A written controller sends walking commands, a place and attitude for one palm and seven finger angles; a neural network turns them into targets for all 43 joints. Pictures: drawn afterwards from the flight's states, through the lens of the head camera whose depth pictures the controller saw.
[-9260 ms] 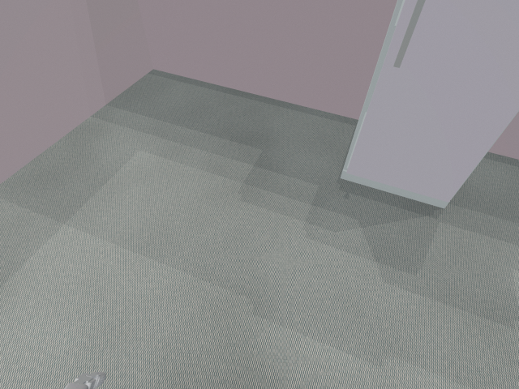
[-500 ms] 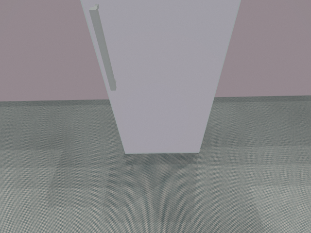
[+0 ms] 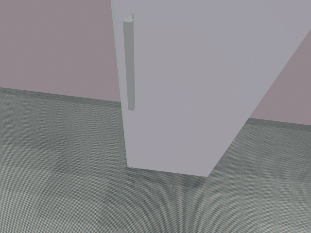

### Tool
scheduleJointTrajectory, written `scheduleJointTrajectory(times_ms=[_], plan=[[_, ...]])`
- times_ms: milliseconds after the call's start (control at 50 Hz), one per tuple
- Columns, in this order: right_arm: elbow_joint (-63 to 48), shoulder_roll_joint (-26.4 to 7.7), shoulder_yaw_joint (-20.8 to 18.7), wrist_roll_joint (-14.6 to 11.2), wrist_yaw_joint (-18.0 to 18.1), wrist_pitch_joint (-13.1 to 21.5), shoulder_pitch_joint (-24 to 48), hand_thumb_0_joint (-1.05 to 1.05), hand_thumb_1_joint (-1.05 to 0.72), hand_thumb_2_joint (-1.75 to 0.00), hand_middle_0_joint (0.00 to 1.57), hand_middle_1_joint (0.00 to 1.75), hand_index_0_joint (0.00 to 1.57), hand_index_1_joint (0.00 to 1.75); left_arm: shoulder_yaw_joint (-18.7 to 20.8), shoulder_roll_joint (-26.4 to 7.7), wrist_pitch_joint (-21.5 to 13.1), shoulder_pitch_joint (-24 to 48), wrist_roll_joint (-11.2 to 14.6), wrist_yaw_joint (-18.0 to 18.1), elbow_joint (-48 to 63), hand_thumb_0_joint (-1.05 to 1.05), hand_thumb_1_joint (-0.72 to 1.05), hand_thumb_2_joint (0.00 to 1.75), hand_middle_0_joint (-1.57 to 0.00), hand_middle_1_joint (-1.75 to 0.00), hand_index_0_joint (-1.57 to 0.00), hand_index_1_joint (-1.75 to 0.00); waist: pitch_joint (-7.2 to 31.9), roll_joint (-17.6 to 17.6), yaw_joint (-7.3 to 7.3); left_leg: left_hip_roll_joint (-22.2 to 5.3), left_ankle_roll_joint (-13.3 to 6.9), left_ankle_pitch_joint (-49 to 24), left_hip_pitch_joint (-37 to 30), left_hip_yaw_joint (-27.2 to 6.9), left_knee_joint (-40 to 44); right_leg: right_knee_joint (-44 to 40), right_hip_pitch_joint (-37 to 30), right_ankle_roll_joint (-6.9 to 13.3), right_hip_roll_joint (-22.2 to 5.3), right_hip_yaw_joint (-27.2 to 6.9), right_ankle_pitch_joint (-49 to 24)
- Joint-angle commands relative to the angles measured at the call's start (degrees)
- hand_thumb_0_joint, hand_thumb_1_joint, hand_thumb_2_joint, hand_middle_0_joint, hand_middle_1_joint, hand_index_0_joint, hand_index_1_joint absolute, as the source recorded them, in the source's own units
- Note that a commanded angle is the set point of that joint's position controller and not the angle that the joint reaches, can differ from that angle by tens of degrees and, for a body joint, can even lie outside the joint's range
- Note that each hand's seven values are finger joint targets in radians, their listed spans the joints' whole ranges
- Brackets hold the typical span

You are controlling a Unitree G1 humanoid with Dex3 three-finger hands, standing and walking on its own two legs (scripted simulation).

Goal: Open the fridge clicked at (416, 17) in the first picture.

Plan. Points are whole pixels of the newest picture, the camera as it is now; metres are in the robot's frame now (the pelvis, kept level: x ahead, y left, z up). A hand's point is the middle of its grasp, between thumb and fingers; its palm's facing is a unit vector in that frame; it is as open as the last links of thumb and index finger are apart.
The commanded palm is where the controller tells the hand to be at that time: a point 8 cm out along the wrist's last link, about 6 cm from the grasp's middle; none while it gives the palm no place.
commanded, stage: come to a stop and stand still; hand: left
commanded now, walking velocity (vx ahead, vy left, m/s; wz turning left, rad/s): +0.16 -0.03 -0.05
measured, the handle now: (131, 69) +0.55 +0.14 +0.11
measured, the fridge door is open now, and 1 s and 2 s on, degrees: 0 0 0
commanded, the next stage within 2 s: look again from close up in 1.64 s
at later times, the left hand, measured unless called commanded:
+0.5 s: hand (103, 228) +0.15 +0.16 -0.16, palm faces +0.02 -0.97 -0.23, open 7.3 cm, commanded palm none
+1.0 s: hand out of the picture +0.04 +0.19 -0.16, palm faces +0.01 -0.98 -0.20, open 7.3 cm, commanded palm none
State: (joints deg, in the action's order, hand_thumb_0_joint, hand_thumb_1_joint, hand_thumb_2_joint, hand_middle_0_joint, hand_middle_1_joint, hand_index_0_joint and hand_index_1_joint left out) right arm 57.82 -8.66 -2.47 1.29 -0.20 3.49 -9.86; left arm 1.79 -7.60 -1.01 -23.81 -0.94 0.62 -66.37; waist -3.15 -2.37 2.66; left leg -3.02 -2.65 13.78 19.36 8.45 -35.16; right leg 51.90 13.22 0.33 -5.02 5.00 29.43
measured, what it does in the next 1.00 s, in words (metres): steps on the spot: right foot, then left foot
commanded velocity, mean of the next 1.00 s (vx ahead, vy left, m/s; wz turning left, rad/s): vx -0.03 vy -0.04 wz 0.00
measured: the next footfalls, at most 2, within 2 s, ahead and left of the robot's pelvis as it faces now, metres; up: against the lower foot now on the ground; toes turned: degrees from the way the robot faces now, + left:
right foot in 0.32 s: +0.17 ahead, -0.13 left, +0.00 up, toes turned -6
left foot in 0.66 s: +0.05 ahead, +0.10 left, +0.00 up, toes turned +2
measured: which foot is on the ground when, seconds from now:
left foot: down 0.00-0.38, up 0.40-0.64, down 0.66-1.00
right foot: up 0.00-0.30, down 0.32-0.68, up 0.70-1.00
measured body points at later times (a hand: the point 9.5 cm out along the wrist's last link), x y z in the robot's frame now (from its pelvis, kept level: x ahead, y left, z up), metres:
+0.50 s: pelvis +0.06 -0.02 +0.00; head +0.11 -0.04 +0.45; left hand +0.15 +0.21 -0.14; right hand +0.07 -0.23 -0.17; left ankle +0.02 +0.10 -0.69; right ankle +0.13 -0.13 -0.73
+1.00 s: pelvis +0.03 +0.00 +0.02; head +0.05 +0.01 +0.47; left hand +0.04 +0.24 -0.14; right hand +0.02 -0.21 -0.14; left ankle +0.00 +0.12 -0.73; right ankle +0.01 -0.11 -0.71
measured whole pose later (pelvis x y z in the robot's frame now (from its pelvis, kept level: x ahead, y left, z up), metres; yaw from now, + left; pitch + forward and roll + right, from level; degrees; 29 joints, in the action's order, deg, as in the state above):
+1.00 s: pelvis +0.03 +0.00 +0.02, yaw +0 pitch +0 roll +0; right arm 61.6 -7.0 -1.6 1.5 2.3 0.6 -17.9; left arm 2.3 -10.8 2.5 -15.0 -0.6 0.3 -63.3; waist -2.2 -1.1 -1.5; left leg -0.9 -0.2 14.4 7.6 3.5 -21.9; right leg 37.2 15.5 -1.5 -1.6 2.2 23.0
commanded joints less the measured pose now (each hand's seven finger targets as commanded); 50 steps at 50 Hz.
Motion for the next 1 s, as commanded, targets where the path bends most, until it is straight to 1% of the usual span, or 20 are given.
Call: scheduleJointTrajectory(times_ms=[0, 60, 140, 220, 280, 320, 340, 360, 400, 460, 560, 600, 620, 660, 680, 700, 740, 840, 920, 980], plan=[[0.83, -6.73, -0.77, -0.1, 1.46, -0.11, -9.45, 0.0, -0.9, -0.9, 0.2, 0.3, 0.2, 0.3, 1.26, -3.51, -1.26, 3.55, -0.55, -0.31, 5.28, 0.0, 0.9, 0.9, -0.2, -0.3, -0.2, -0.3, -0.72, 9.61, -4.15, -16.72, -6.55, -5.69, -9.38, -17.92, 23.14, 15.36, 18.3, 0.42, -2.3, -3.27, -5.5], [1.03, -5.0, -0.6, -0.17, 1.71, 0.64, -8.58, 0.0, -0.9, -0.9, 0.2, 0.3, 0.2, 0.3, 1.25, -1.89, -0.22, 0.92, -0.69, -0.4, 4.61, 0.0, 0.9, 0.9, -0.2, -0.3, -0.2, -0.3, 0.78, 8.49, -2.08, -13.63, -5.88, -11.92, -7.36, -10.98, 23.74, 11.2, 14.64, -0.66, -1.98, -2.52, -10.58], [0.77, -4.99, 0.09, -0.06, 2.17, 0.19, -6.81, 0.0, -0.9, -0.9, 0.2, 0.3, 0.2, 0.3, 0.44, -0.95, 0.92, 3.18, -0.18, 0.38, 5.43, 0.0, 0.9, 0.9, -0.2, -0.3, -0.2, -0.3, 0.62, 5.15, -1.33, -13.42, -6.62, -28.81, -5.9, -7.78, 20.86, -2.49, 9.19, -2.02, -1.59, -3.01, -13.44], [1.93, -6.48, -0.39, -0.02, 2.56, -1.43, -6.16, 0.0, -0.9, -0.9, 0.2, 0.3, 0.2, 0.3, 0.4, -3.08, 1.27, 5.17, 0.0, 1.01, 6.34, 0.0, 0.9, 0.9, -0.2, -0.3, -0.2, -0.3, 0.96, 8.52, -1.76, -13.14, -5.26, -34.59, -9.46, -7.57, 14.75, -16.07, 4.06, -2.16, 0.61, -0.79, -15.01], [2.42, -5.32, -0.99, -0.64, 2.42, -2.57, -6.98, 0.0, -0.9, -0.9, 0.2, 0.3, 0.2, 0.3, 1.17, -7.11, 0.89, 4.42, -0.32, 1.33, 6.65, 0.0, 0.9, 0.9, -0.2, -0.3, -0.2, -0.3, 1.45, 5.33, -1.15, -8.33, -0.43, -22.79, -7.44, -5.58, 8.65, -26.46, -2.05, -1.43, -1.32, -3.83, -33.99], [2.13, -2.94, -1.1, -1.15, 1.96, -3.51, -9.91, 0.0, -0.9, -0.9, 0.2, 0.3, 0.2, 0.3, 1.63, -11.09, 0.51, 6.34, -0.55, 1.55, 7.59, 0.0, 0.9, 0.9, -0.2, -0.3, -0.2, -0.3, 2.01, -2.47, -2.86, -2.3, 2.73, -4.28, -1.9, -3.46, 3.52, -22.75, -5.03, 4.14, -10.68, -11.49, -59.88], [2.56, -2.05, -1.25, -1.21, 1.84, -4.06, -11.11, 0.0, -0.9, -0.9, 0.2, 0.3, 0.2, 0.3, 1.77, -11.95, 0.71, 6.61, -0.32, 1.49, 7.8, 0.0, 0.9, 0.9, -0.2, -0.3, -0.2, -0.3, 3.2, -2.76, -3.23, -0.17, 3.36, 1.88, -3.01, -2.89, 0.54, -23.63, -4.22, 6.74, -13.75, -11.0, -64.27], [2.76, -1.78, -1.44, -1.19, 2.01, -4.88, -11.11, 0.0, -0.9, -0.9, 0.2, 0.3, 0.2, 0.3, 2.2, -12.58, 0.6, 6.9, -0.25, 1.7, 7.97, 0.0, 0.9, 0.9, -0.2, -0.3, -0.2, -0.3, 6.49, -8.74, -2.92, 0.73, 4.07, 11.17, -2.67, -2.71, -5.56, -25.63, -6.08, 9.52, -14.92, -13.36, -65.84], [1.37, -2.85, -1.89, -1.1, 2.18, -5.71, -7.97, 0.0, -0.9, -0.9, 0.2, 0.3, 0.2, 0.3, 2.5, -11.82, 1.06, 8.15, -0.42, 2.22, 8.99, 0.0, 0.9, 0.9, -0.2, -0.3, -0.2, -0.3, 6.35, -10.37, -1.04, 1.26, 3.93, 20.2, -0.14, -6.33, -18.79, -29.05, -3.6, 12.98, -16.66, -15.36, -61.96], [0.83, -2.54, -1.93, -1.11, 2.0, -6.04, -7.27, 0.0, -0.9, -0.9, 0.2, 0.3, 0.2, 0.3, 3.23, -11.66, 1.56, 11.9, -0.83, 2.69, 11.0, 0.0, 0.9, 0.9, -0.2, -0.3, -0.2, -0.3, 7.46, -6.38, -1.49, 1.41, 4.24, 19.51, 2.5, -8.77, -23.32, -28.95, -4.26, 12.91, -15.83, -13.76, -55.86], [0.49, -2.03, -1.55, -0.9, 1.29, -5.46, -9.59, 0.0, -0.9, -0.9, 0.2, 0.3, 0.2, 0.3, 3.76, -12.35, 2.08, 13.92, -1.22, 2.44, 12.42, 0.0, 0.9, 0.9, -0.2, -0.3, -0.2, -0.3, 9.59, -6.84, -2.36, 2.07, 4.66, 12.91, -2.67, -6.02, -6.47, -29.92, -3.09, 9.42, -12.41, -13.02, -35.5], [1.68, -1.9, -1.3, -0.82, 1.22, -4.81, -12.98, 0.0, -0.9, -0.9, 0.2, 0.3, 0.2, 0.3, 3.52, -11.87, 2.39, 14.43, -0.73, 2.08, 12.09, 0.0, 0.9, 0.9, -0.2, -0.3, -0.2, -0.3, 9.54, -7.41, -3.76, 3.27, 4.13, 4.21, -11.14, -4.42, 6.43, -29.16, 2.17, 5.87, -9.37, -11.61, -21.82], [2.03, -2.81, -1.19, -0.8, 1.25, -4.27, -13.86, 0.0, -0.9, -0.9, 0.2, 0.3, 0.2, 0.3, 2.97, -10.0, 2.5, 14.48, -0.31, 1.92, 12.07, 0.0, 0.9, 0.9, -0.2, -0.3, -0.2, -0.3, 9.34, -2.89, -4.06, 1.4, 3.58, 2.33, -15.47, -6.74, 12.32, -26.48, 6.31, 3.39, -6.4, -9.47, -13.14], [-0.62, -9.12, -1.79, 0.32, 1.68, -3.67, -8.89, 0.0, -0.9, -0.9, 0.2, 0.3, 0.2, 0.3, 1.84, -4.94, 3.17, 16.05, 0.44, 1.37, 13.35, 0.0, 0.9, 0.9, -0.2, -0.3, -0.2, -0.3, 0.54, 17.92, -3.79, -14.49, -2.46, 15.54, -3.14, -26.89, 27.33, -14.55, 12.13, -2.0, 2.74, -2.18, -4.76], [-1.79, -9.07, -1.25, 0.65, 1.73, -3.64, -4.74, 0.0, -0.9, -0.9, 0.2, 0.3, 0.2, 0.3, 1.97, -5.64, 3.1, 16.61, 0.03, 1.09, 12.94, 0.0, 0.9, 0.9, -0.2, -0.3, -0.2, -0.3, -2.59, 14.38, -2.84, -15.74, -4.85, 20.35, 4.8, -27.41, 29.79, -9.96, 7.86, -1.58, 2.38, -4.82, -6.65], [-1.76, -8.35, -0.97, 0.68, 1.98, -3.17, -2.71, 0.0, -0.9, -0.9, 0.2, 0.3, 0.2, 0.3, 2.1, -6.1, 3.51, 16.22, -0.58, 1.0, 11.46, 0.0, 0.9, 0.9, -0.2, -0.3, -0.2, -0.3, -3.94, 16.49, -2.41, -13.77, -3.99, 19.83, 5.02, -25.81, 30.8, -6.53, 8.02, -1.46, 2.26, -6.51, -7.06], [-1.25, -7.31, -0.48, 0.55, 2.47, -2.73, -3.59, 0.0, -0.9, -0.9, 0.2, 0.3, 0.2, 0.3, 1.98, -5.86, 3.11, 13.36, -0.65, 0.19, 9.78, 0.0, 0.9, 0.9, -0.2, -0.3, -0.2, -0.3, -4.64, 11.83, -1.86, -11.64, -3.43, 13.62, -0.59, -21.53, 28.14, -3.02, 11.24, -1.45, 3.16, -6.53, -9.55], [0.95, -8.19, -1.1, 0.47, 2.89, -2.32, -10.74, 0.0, -0.9, -0.9, 0.2, 0.3, 0.2, 0.3, 1.36, -5.6, 2.02, 13.3, -0.42, -0.59, 8.7, 0.0, 0.9, 0.9, -0.2, -0.3, -0.2, -0.3, -3.18, 8.69, -4.92, -13.25, -5.86, -3.42, -15.98, -19.67, 24.41, -5.33, 17.43, -2.53, 2.43, -4.55, -7.61], [3.02, -8.55, -1.31, 0.6, 3.12, -2.46, -13.06, 0.0, -0.9, -0.9, 0.2, 0.3, 0.2, 0.3, 0.69, -4.56, 1.56, 14.23, 0.17, -0.47, 8.84, 0.0, 0.9, 0.9, -0.2, -0.3, -0.2, -0.3, 0.3, 11.1, -6.06, -13.43, -6.69, -23.97, -19.94, -18.03, 18.54, -14.44, 11.68, -2.08, 2.81, -2.98, -3.72], [3.73, -8.52, -1.14, -0.1, 3.06, -2.62, -11.43, 0.0, -0.9, -0.9, 0.2, 0.3, 0.2, 0.3, 0.57, -4.2, 0.93, 7.72, 0.58, -0.11, 5.98, 0.0, 0.9, 0.9, -0.2, -0.3, -0.2, -0.3, 4.48, 10.4, -3.25, -10.08, -3.61, -27.1, -17.29, -14.12, 13.02, -28.36, -0.24, -1.52, 3.83, -1.18, -15.97]])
